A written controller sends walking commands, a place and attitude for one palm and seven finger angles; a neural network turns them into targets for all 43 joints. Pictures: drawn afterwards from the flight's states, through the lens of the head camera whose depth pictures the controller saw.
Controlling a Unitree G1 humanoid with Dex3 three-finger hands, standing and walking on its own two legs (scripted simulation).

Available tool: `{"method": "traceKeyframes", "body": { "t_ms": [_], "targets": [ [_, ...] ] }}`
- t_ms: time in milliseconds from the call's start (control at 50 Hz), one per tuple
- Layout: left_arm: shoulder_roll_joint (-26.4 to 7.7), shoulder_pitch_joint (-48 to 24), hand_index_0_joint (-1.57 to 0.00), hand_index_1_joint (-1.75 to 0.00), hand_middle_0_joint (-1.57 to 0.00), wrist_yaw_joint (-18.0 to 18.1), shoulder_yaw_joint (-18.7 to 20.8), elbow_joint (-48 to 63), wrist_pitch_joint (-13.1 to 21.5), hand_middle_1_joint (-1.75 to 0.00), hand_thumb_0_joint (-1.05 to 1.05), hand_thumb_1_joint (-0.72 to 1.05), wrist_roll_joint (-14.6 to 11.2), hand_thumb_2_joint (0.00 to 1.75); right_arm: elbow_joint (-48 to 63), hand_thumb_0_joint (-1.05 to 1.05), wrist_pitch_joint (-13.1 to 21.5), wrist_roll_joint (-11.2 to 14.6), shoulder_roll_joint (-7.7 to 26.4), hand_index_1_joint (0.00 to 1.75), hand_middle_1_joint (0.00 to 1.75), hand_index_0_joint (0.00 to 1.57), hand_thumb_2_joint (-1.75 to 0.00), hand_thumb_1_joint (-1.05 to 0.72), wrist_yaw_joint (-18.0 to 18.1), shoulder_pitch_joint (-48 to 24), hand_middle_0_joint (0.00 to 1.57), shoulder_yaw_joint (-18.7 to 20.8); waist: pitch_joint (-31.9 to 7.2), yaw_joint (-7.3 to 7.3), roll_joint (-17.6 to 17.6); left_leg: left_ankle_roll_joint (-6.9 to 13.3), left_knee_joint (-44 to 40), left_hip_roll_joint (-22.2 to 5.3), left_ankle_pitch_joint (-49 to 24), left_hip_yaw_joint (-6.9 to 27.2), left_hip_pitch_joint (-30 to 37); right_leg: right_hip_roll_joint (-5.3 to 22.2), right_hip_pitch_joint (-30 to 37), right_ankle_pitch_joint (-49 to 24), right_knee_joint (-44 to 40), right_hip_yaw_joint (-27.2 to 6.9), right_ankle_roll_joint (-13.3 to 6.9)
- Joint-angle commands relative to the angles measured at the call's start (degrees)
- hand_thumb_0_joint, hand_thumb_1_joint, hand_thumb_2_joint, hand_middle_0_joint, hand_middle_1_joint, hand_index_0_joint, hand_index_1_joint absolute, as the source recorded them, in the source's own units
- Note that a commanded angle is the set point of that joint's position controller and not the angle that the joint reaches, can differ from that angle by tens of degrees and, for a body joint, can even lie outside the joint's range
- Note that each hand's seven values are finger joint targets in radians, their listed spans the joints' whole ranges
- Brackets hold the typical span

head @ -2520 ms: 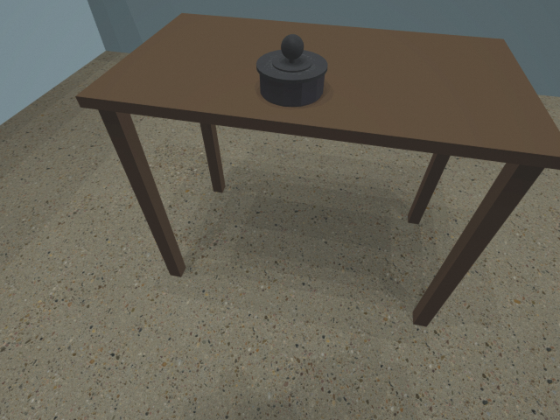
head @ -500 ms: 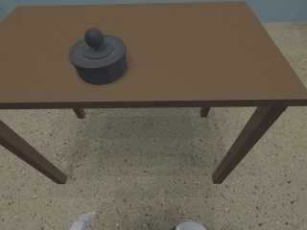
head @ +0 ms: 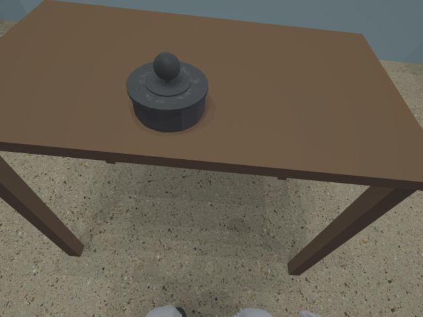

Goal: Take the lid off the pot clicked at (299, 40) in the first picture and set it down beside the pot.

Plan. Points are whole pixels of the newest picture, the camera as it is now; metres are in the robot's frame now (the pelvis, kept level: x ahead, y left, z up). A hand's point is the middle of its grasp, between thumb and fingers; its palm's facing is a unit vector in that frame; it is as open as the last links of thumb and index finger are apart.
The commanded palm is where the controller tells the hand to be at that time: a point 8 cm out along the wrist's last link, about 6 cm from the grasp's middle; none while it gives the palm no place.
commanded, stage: come to a stop and stand still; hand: left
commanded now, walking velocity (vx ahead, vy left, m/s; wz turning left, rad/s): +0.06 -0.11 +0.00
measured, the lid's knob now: (166, 66) +0.52 +0.15 +0.18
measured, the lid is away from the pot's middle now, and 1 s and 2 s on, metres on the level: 0.00 0.00 0.00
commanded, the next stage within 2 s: look again from close up in 0.82 s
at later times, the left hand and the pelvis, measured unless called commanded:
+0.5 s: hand out of the picture -0.09 +0.14 -0.15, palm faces +0.09 -0.98 -0.19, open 7.4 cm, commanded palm none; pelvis -0.05 -0.02 +0.01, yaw +1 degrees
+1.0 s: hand out of the picture -0.02 +0.18 -0.17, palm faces +0.01 -0.98 -0.22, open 7.4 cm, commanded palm none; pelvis -0.04 +0.01 +0.01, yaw +0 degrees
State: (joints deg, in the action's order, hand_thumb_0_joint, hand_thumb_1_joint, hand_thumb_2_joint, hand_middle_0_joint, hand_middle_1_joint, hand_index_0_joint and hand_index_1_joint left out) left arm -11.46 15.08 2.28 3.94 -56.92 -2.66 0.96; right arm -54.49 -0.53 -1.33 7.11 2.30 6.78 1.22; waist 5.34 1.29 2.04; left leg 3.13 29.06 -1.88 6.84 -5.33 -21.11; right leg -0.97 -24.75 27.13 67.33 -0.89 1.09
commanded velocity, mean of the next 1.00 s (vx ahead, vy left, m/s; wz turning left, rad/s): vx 0.06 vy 0.03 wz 0.00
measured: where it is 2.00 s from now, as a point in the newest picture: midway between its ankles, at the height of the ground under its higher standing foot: outside the picture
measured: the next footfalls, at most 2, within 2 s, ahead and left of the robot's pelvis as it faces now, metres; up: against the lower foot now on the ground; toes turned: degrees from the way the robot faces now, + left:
right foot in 0.20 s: -0.03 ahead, -0.12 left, +0.00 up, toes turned -4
left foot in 0.58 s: -0.02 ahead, +0.12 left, +0.00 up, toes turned +4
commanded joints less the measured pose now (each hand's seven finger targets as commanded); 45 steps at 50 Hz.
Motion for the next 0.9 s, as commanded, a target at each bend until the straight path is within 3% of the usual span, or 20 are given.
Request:
{"method": "traceKeyframes", "body": {
  "t_ms": [0, 80, 140, 160, 180, 200, 220, 260, 300, 360, 480, 520, 560, 580, 600, 640, 700, 740, 800, 880],
  "targets": [
    [-3.7, 7.2, -0.20, -0.30, -0.20, -0.3, 1.0, 2.0, -0.5, -0.30, 0.00, 0.90, 0.2, 0.90, 2.5, 0.00, 0.2, 0.3, 10.2, 0.30, 0.30, 0.20, -0.90, -0.90, 0.4, 4.2, 0.20, 2.7, -9.7, -1.44, -9.5, 6.0, -15.1, -14.2, 3.0, 13.5, 7.4, 1.9, 0.1, -1.7, -2.3, -1.2, 0.8],
    [-2.0, 9.4, -0.20, -0.30, -0.20, -0.9, -0.1, 1.0, -0.5, -0.30, 0.00, 0.90, 0.1, 0.90, 0.9, 0.00, -0.7, -0.5, 11.9, 0.30, 0.30, 0.20, -0.90, -0.90, -0.2, 5.8, 0.20, 3.6, -10.2, -2.58, -13.3, 3.6, -20.3, -13.1, 19.9, 15.6, 9.1, 1.2, 8.0, 5.0, -22.9, 4.3, -0.9],
    [-1.1, 19.1, -0.20, -0.30, -0.20, -0.8, -0.3, -3.2, 0.1, -0.30, 0.00, 0.90, 0.0, 0.90, -0.1, 0.00, -1.6, -0.3, 11.4, 0.30, 0.30, 0.20, -0.90, -0.90, -0.6, 4.2, 0.20, 4.2, -6.7, 1.15, -9.4, -1.9, -18.8, -7.1, 26.8, 9.3, -0.2, -1.1, 21.0, -3.3, -44.7, 7.8, -2.4],
    [-3.5, 20.4, -0.20, -0.30, -0.20, -0.4, -0.2, -3.4, 0.5, -0.30, 0.00, 0.90, 0.6, 0.90, -0.2, 0.00, -2.0, 0.4, 8.1, 0.30, 0.30, 0.20, -0.90, -0.90, -0.8, 4.1, 0.20, 3.8, -3.9, 1.59, -0.5, -4.5, -11.1, -2.7, 25.4, 5.8, -5.1, 3.5, 21.7, -0.6, -53.9, 0.4, -4.0],
    [-7.5, 17.9, -0.20, -0.30, -0.20, -0.2, 0.0, -2.5, 0.9, -0.30, 0.00, 0.90, 1.1, 0.90, 0.7, 0.00, -2.4, 1.1, 3.8, 0.30, 0.30, 0.20, -0.90, -0.90, -1.0, 3.9, 0.20, 3.0, -1.0, 0.39, 14.2, -6.7, 3.0, 2.7, 20.7, 1.4, -6.9, 15.2, 12.8, 15.7, -63.0, -16.9, -8.7],
    [-8.9, 8.6, -0.20, -0.30, -0.20, 0.1, -0.1, 0.8, 0.9, -0.30, 0.00, 0.90, 1.0, 0.90, 1.6, 0.00, -2.5, 0.4, 5.7, 0.30, 0.30, 0.20, -0.90, -0.90, -1.4, 2.0, 0.20, 3.4, 5.0, -0.44, 12.8, -5.9, 15.0, 1.5, 19.4, 4.2, -7.1, 22.5, 0.6, 19.1, -67.3, -22.3, -12.7],
    [-9.1, 1.5, -0.20, -0.30, -0.20, 0.2, 0.2, 2.9, 1.7, -0.30, 0.00, 0.90, 0.9, 0.90, 1.1, 0.00, -2.4, 0.2, 6.6, 0.30, 0.30, 0.20, -0.90, -0.90, -2.0, 4.0, 0.20, 3.9, 3.6, -3.32, 7.6, -5.1, 23.1, 0.9, 16.5, 6.3, -3.8, 22.4, -4.0, 16.1, -67.3, -20.5, -13.1],
    [-7.3, -0.5, -0.20, -0.30, -0.20, 0.3, 0.2, 3.0, 3.5, -0.30, 0.00, 0.90, 0.1, 0.90, -1.5, 0.00, -2.0, 0.1, 5.9, 0.30, 0.30, 0.20, -0.90, -0.90, -2.4, 6.9, 0.20, 3.5, 3.2, -4.03, 5.1, -4.5, 25.8, -0.1, 11.3, 6.6, -6.7, 17.1, 2.4, 5.7, -63.4, -14.4, -9.4],
    [-5.1, 4.2, -0.20, -0.30, -0.20, -0.3, -0.5, 0.7, 4.6, -0.30, 0.00, 0.90, 0.2, 0.90, -2.3, 0.00, -0.5, 0.1, 5.8, 0.30, 0.30, 0.20, -0.90, -0.90, -2.9, 7.5, 0.20, 3.0, 4.8, -2.33, 3.3, -4.9, 23.6, -0.3, 9.5, 4.1, -10.1, 14.6, 11.1, -7.6, -58.1, -9.0, -8.2],
    [-5.9, 12.2, -0.20, -0.30, -0.20, -0.3, -0.1, -1.9, 5.1, -0.30, 0.00, 0.90, 0.4, 0.90, -1.3, 0.00, 0.6, 0.3, 5.8, 0.30, 0.30, 0.20, -0.90, -0.90, -2.5, 4.7, 0.20, 2.8, 0.7, 1.70, 4.0, -5.5, 18.6, 0.2, 12.7, 2.6, -12.4, 16.8, 23.5, -24.9, -52.9, -9.2, -9.6],
    [-5.7, 12.0, -0.20, -0.30, -0.20, 0.1, 0.2, -3.6, 4.6, -0.30, 0.00, 0.90, 0.7, 0.90, -2.0, 0.00, 1.3, 0.9, 4.9, 0.30, 0.30, 0.20, -0.90, -0.90, -1.4, 5.1, 0.20, 1.8, -3.1, 1.90, 9.4, -5.0, 5.2, 0.6, 16.3, 2.3, -2.6, 18.0, 24.5, -40.1, -46.8, -9.4, -10.7],
    [-5.1, 8.2, -0.20, -0.30, -0.20, 0.1, -0.2, -3.6, 4.2, -0.30, 0.00, 0.90, 0.2, 0.90, -4.7, 0.00, 1.9, 1.0, 4.3, 0.30, 0.30, 0.20, -0.90, -0.90, -1.0, 10.5, 0.20, 1.3, -4.5, -0.96, 8.3, -4.7, -7.3, 1.8, 5.1, 1.0, 9.8, 13.4, 18.8, -38.5, -42.4, -4.8, -6.9],
    [-1.9, 8.3, -0.20, -0.30, -0.20, -0.1, -0.9, -2.9, 3.8, -0.30, 0.00, 0.90, -0.2, 0.90, -6.6, 0.00, 2.9, 0.8, 8.9, 0.30, 0.30, 0.20, -0.90, -0.90, -0.3, 15.1, 0.20, 2.3, -8.3, -1.96, -3.8, -0.9, -6.4, -7.1, -15.9, 10.1, 24.0, 6.4, 7.8, -21.8, -34.2, 0.8, -2.5],
    [0.2, 8.1, -0.20, -0.30, -0.20, 0.1, -1.4, -2.7, 3.5, -0.30, 0.00, 0.90, -0.3, 0.90, -6.7, 0.00, 2.4, 0.5, 11.4, 0.30, 0.30, 0.20, -0.90, -0.90, 0.0, 15.6, 0.20, 2.4, -7.8, -1.95, -11.4, 3.2, -6.8, -13.9, -23.7, 15.4, 23.9, 4.4, 4.4, -5.0, -32.5, 4.3, -0.6],
    [0.6, 6.7, -0.20, -0.30, -0.20, 0.4, -1.5, -2.7, 3.1, -0.30, 0.00, 0.90, 0.0, 0.90, -6.9, 0.00, 1.5, 0.2, 11.2, 0.30, 0.30, 0.20, -0.90, -0.90, 0.0, 14.7, 0.20, 2.2, -5.2, -2.22, -11.3, 4.8, -9.0, -14.8, -19.2, 14.2, 17.6, 4.1, 6.5, 2.8, -30.3, 4.4, -0.6],
    [0.2, 4.8, -0.20, -0.30, -0.20, 0.2, -1.6, -3.5, 2.3, -0.30, 0.00, 0.90, -0.2, 0.90, -7.3, 0.00, 1.7, 0.2, 8.5, 0.30, 0.30, 0.20, -0.90, -0.90, 0.6, 12.4, 0.20, 1.1, -1.5, -1.66, -15.7, 5.1, -11.1, -12.7, -22.5, 14.9, 14.5, 5.2, 5.7, 1.5, -27.9, 3.6, -0.4],
    [0.5, 7.8, -0.20, -0.30, -0.20, -0.1, -1.8, -5.5, 2.5, -0.30, 0.00, 0.90, -0.2, 0.90, -6.5, 0.00, 1.5, 0.6, 7.2, 0.30, 0.30, 0.20, -0.90, -0.90, 0.8, 7.6, 0.20, 0.7, -1.5, 1.00, -8.5, 2.5, -7.4, -8.4, -17.4, 9.8, 9.8, 5.6, 13.0, -11.1, -40.0, 2.8, -0.4],
    [-1.6, 7.7, -0.20, -0.30, -0.20, -0.2, -1.8, -6.2, 3.4, -0.30, 0.00, 0.90, 0.0, 0.90, -6.3, 0.00, 1.4, 1.1, 5.8, 0.30, 0.30, 0.20, -0.90, -0.90, 0.3, 7.4, 0.20, 0.5, -2.6, -0.13, -1.5, -1.2, -4.5, -4.1, -7.6, 6.5, 10.2, 8.3, 14.4, -22.8, -46.5, -2.1, -1.7],
    [-3.1, 4.1, -0.20, -0.30, -0.20, -0.4, -1.9, -5.7, 3.8, -0.30, 0.00, 0.90, -0.1, 0.90, -7.0, 0.00, 1.0, 0.8, 5.5, 0.30, 0.30, 0.20, -0.90, -0.90, 0.0, 7.5, 0.20, 0.6, -0.5, -1.20, 4.1, -2.7, -6.1, -2.8, -0.2, 6.0, 11.0, 9.6, 11.6, -22.3, -47.5, -2.8, -2.7],
    [-2.8, 3.0, -0.20, -0.30, -0.20, -0.3, -2.1, -5.4, 3.5, -0.30, 0.00, 0.90, -0.2, 0.90, -8.5, 0.00, 1.4, 0.7, 6.1, 0.30, 0.30, 0.20, -0.90, -0.90, -0.2, 8.5, 0.20, 0.2, -0.8, -1.07, -0.5, -2.3, -8.3, -3.9, -3.2, 6.7, 11.4, 8.1, 13.0, -21.9, -47.3, -0.9, -2.1]
  ]
}}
